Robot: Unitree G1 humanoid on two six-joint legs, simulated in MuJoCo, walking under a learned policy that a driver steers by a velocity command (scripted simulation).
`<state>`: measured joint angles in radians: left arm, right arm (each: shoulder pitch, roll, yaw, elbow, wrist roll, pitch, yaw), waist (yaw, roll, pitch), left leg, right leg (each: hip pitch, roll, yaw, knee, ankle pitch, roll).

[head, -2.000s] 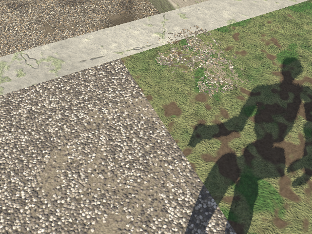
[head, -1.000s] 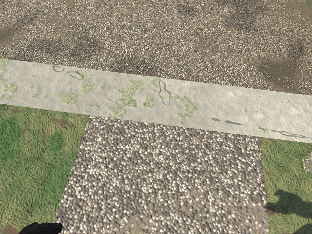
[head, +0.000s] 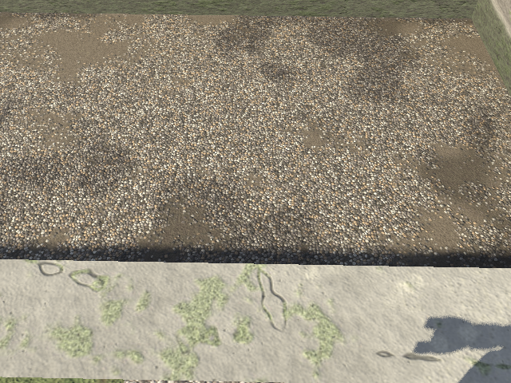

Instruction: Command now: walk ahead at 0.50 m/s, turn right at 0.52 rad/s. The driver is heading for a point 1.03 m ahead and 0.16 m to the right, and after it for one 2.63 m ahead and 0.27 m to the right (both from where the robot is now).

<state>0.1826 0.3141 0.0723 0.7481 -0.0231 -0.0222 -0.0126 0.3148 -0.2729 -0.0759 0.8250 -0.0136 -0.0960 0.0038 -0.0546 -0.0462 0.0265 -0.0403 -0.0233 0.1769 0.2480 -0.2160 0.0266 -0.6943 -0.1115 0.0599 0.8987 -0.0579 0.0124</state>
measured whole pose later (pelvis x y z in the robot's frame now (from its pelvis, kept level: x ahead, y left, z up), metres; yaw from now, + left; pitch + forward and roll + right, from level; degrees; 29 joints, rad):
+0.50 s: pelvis +0.26 -0.07 -0.01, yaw -18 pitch +1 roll +0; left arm 0.36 0.25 0.06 0.69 0.00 -0.01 0.02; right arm 0.07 -0.29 -0.05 0.71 -0.02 -0.07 -0.02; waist 0.04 0.02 0.04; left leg -0.66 0.08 -0.09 0.83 -0.08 -0.05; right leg -0.23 0.13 0.10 0.46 -0.24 -0.10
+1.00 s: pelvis +0.44 -0.11 -0.02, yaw -16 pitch +0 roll +2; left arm 0.18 0.23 0.02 0.69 0.01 0.00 0.03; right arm 0.37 -0.23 -0.05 0.76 0.02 0.05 -0.04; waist -0.05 0.00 0.04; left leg -0.30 -0.08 -0.10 0.57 -0.27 0.01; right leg -0.38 0.00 0.08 0.55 -0.13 0.01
